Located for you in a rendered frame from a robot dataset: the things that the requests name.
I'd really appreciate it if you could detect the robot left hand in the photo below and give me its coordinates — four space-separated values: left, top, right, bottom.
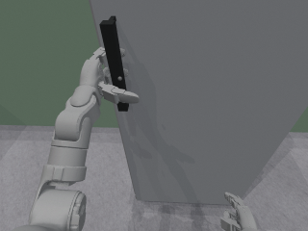
79 46 140 104

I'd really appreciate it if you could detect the fridge door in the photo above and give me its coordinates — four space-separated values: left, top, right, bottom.
90 0 308 205

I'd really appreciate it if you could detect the left robot forearm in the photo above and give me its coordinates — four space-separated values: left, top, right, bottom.
28 85 101 225

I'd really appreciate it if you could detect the handle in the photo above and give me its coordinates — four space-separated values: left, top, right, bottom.
99 15 129 112

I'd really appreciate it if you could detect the robot right hand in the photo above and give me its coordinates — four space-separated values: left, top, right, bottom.
220 192 258 231

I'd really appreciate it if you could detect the robot left upper arm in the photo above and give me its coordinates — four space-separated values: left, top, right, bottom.
11 189 87 231

